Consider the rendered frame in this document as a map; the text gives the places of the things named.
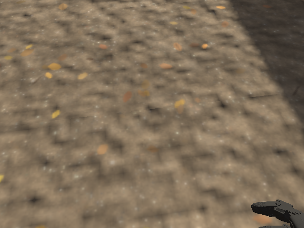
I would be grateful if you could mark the robot right hand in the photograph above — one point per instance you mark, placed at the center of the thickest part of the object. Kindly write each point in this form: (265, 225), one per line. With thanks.
(282, 210)

